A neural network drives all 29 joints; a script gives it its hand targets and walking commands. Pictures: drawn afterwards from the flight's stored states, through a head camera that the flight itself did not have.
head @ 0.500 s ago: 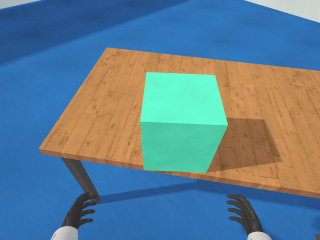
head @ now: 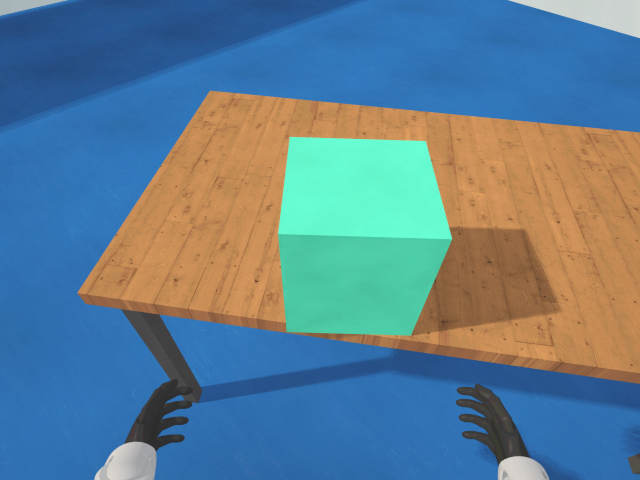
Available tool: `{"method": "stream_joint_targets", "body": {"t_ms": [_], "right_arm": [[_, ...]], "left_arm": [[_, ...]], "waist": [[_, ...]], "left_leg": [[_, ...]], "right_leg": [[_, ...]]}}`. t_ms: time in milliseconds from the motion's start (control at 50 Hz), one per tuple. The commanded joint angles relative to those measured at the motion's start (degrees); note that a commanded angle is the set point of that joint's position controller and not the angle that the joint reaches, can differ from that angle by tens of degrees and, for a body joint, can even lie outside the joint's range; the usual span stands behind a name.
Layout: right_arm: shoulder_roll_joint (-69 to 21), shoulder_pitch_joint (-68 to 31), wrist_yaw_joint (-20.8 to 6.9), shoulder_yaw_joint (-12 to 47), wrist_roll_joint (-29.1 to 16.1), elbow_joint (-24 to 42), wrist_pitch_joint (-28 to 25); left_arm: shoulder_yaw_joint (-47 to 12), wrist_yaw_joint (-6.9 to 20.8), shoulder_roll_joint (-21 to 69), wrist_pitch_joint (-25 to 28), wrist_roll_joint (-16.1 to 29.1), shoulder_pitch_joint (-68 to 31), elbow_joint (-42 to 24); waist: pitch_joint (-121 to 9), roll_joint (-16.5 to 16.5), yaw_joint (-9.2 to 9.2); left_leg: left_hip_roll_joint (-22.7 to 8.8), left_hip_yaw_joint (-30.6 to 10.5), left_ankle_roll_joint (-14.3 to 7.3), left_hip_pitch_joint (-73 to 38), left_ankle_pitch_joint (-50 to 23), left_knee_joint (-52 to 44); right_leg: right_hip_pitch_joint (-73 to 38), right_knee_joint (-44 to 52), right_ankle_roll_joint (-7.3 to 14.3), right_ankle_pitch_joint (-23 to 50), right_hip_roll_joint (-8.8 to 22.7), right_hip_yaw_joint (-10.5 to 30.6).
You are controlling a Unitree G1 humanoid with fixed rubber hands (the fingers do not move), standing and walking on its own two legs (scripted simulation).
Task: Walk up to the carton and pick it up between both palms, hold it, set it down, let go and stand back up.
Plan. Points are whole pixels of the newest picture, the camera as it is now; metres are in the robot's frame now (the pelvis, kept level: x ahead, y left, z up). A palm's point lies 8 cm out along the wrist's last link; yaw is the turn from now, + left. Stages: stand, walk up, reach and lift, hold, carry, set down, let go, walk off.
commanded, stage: let go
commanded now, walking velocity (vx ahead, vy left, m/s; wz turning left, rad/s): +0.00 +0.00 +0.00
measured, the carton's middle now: (353, 240) +0.45 -0.04 +0.00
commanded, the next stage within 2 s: stand in 0.24 s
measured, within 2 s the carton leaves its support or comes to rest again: neither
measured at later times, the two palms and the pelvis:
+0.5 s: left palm out of the picture +0.11 +0.24 -0.10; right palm out of the picture +0.10 -0.25 -0.11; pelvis -0.01 +0.00 -0.01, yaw +2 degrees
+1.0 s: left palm out of the picture +0.05 +0.25 -0.12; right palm out of the picture +0.07 -0.24 -0.12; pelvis -0.01 +0.01 -0.01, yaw +3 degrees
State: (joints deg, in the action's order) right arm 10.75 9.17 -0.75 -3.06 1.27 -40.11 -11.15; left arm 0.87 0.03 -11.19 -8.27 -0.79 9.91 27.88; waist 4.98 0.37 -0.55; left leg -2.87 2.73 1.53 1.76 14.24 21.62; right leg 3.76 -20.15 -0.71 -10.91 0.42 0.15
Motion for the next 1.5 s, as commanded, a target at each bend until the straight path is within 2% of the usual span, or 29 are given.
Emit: {"method": "stream_joint_targets", "body": {"t_ms": [0,40,220,240,260,280,300,340,380,620,1000,1480], "right_arm": [[5.17,-2.83,-0.23,-1.69,0.37,4.80,-0.76],[5.33,-3.15,-0.20,-1.44,0.50,5.53,-0.79],[5.29,-2.88,-0.09,-1.54,0.29,5.99,0.00],[7.34,2.85,0.27,-2.11,0.65,2.55,6.91],[7.42,5.48,0.18,-1.53,1.10,2.71,10.02],[7.54,3.65,-0.11,-1.47,0.53,3.67,10.97],[8.04,2.70,-0.46,-1.61,-0.02,4.02,11.12],[7.49,4.23,-0.78,-1.50,-0.57,3.07,10.76],[7.29,3.81,-1.01,-1.36,-0.17,2.82,10.28],[7.37,9.01,-0.38,-1.00,0.72,0.87,10.37],[6.79,12.08,0.87,-0.35,0.12,-2.59,9.85],[5.86,15.06,2.18,0.29,-0.29,-11.17,10.34]], "left_arm": [[1.59,-0.28,-4.55,0.80,-0.10,-3.76,-5.52],[1.58,-0.28,-4.85,0.93,0.41,-4.19,-5.16],[1.11,-0.25,-4.13,0.57,0.34,-4.48,-4.71],[3.80,-0.34,-8.58,5.47,-3.06,0.73,-0.39],[3.49,0.06,-9.15,7.28,-1.96,1.06,1.47],[3.22,0.47,-7.51,8.43,-2.01,0.14,1.20],[2.87,0.73,-5.91,9.14,-1.92,0.90,1.68],[2.72,0.90,-5.11,9.59,-1.63,0.21,2.69],[3.04,0.94,-5.79,9.68,-1.23,0.36,3.28],[2.92,0.32,-6.03,9.75,-1.00,5.20,8.77],[2.44,-0.43,-5.84,9.58,-0.46,8.61,16.33],[1.93,-1.32,-5.21,8.75,0.07,10.51,28.03]], "waist": [[-3.69,0.76,0.08],[-3.39,-0.74,-0.30],[-2.78,-0.46,-0.10],[1.59,-0.01,-1.43],[3.24,-3.25,0.64],[2.48,-3.65,0.19],[-2.59,-2.05,-0.38],[-8.93,-0.05,0.48],[-11.98,0.61,-0.16],[-4.02,-0.16,0.09],[-4.24,0.54,0.07],[-1.59,0.12,0.14]], "left_leg": [[3.07,2.61,1.23,2.15,-12.54,-2.25],[3.20,2.79,1.15,2.95,-11.11,-2.33],[3.28,2.79,1.02,3.04,-9.46,-2.68],[-4.00,-3.89,-0.33,12.62,-15.12,-0.60],[-3.25,-3.36,-0.41,15.34,-1.02,-1.24],[-3.48,-3.83,-0.59,13.62,-3.04,-1.22],[-3.65,-3.84,-0.84,10.43,-7.15,0.02],[-2.33,-3.37,-0.59,11.31,-5.12,0.74],[-2.23,-3.74,-0.68,10.62,-8.02,1.72],[-1.95,-5.79,-1.93,15.08,-2.95,1.06],[-1.88,-7.09,-2.80,14.08,-5.59,0.28],[-1.59,-7.21,-2.71,12.50,-5.33,-1.83]], "right_leg": [[0.28,2.57,2.00,4.04,-2.35,-2.07],[0.26,2.33,1.61,4.32,-2.35,-2.35],[0.45,2.59,1.83,2.57,-2.22,-1.82],[4.89,-0.72,-0.40,5.98,3.94,0.23],[7.03,1.40,-1.07,-1.06,4.04,1.93],[7.12,0.91,-1.21,2.29,4.14,2.54],[6.19,-0.67,-0.96,7.41,4.05,2.44],[2.46,-2.04,-0.51,7.25,3.99,1.98],[1.33,-3.36,-0.04,9.88,4.33,1.73],[8.20,-2.31,0.63,2.80,4.10,1.47],[7.10,-2.67,0.11,3.85,4.42,0.40],[5.60,0.05,0.42,3.42,4.92,0.03]]}}
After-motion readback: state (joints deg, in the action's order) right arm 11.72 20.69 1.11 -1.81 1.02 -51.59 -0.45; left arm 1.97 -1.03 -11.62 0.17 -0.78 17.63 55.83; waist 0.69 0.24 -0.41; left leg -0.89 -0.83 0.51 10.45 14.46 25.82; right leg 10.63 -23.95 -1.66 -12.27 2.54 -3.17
